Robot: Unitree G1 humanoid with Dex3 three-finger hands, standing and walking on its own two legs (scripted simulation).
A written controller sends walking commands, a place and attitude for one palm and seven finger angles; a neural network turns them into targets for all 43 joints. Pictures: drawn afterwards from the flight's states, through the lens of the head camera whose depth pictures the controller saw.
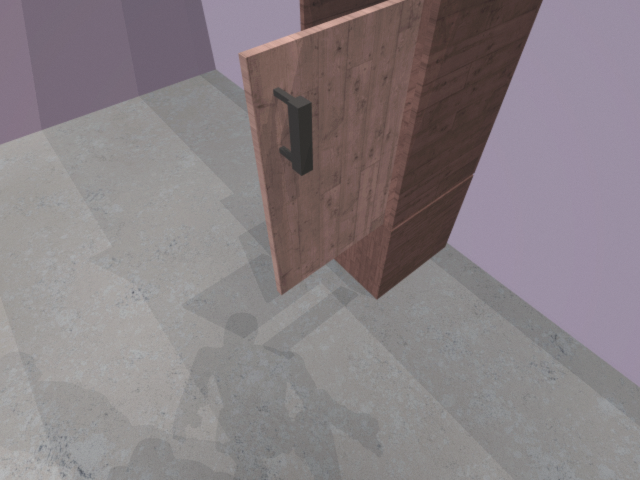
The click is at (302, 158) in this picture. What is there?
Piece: cupboard door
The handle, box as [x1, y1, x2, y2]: [273, 87, 312, 175]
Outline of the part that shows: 277,87 273,89 274,95 288,105 291,144 290,151 284,146 280,147 279,150 280,153 292,162 292,168 302,175 312,169 311,102 301,96 295,98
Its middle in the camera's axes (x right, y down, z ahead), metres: -0.05 -0.17 +0.60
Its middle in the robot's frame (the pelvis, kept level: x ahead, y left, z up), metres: +0.58 +0.07 +0.12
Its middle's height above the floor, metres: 0.90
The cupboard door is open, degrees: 91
